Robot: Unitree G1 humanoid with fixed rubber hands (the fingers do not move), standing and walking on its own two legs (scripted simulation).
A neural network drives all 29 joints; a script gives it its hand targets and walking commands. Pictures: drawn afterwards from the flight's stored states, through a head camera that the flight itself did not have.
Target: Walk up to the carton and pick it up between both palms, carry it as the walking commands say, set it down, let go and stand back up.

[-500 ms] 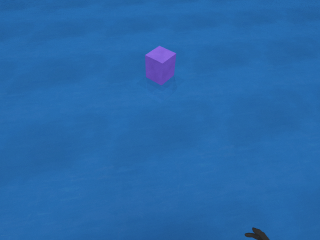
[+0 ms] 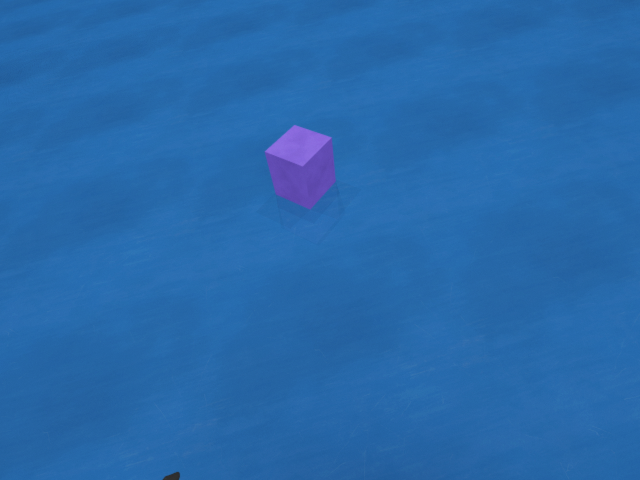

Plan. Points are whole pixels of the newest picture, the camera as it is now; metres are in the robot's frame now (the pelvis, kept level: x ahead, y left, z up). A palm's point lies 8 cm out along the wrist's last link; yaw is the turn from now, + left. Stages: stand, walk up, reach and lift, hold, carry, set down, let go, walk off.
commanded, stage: walk up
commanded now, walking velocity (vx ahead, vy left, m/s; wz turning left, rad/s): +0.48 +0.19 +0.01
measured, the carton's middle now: (302, 167) +1.41 +0.16 -0.65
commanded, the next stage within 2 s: none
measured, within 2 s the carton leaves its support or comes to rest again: neither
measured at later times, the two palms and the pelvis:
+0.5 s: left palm (118, 443) +0.21 +0.35 -0.15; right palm (436, 336) +0.34 -0.15 -0.12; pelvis +0.24 +0.10 +0.00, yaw +0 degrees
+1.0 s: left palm (198, 230) +0.61 +0.29 -0.11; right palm (450, 300) +0.43 -0.20 -0.15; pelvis +0.49 +0.04 -0.01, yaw +1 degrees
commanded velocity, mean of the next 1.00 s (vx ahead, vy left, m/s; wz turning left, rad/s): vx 0.49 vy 0.05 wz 0.01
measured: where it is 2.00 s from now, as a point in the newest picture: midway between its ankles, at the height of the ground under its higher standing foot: (312, 277)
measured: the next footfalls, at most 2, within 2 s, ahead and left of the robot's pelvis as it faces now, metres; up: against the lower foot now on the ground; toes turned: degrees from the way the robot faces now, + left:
left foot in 0.40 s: +0.33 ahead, +0.21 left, +0.00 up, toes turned +8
right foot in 0.90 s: +0.59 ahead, -0.06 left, +0.00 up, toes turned -8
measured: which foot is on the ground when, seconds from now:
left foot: up 0.00-0.38, down 0.40-0.90, up 0.92-1.00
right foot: down 0.00-0.40, up 0.42-0.88, down 0.90-1.00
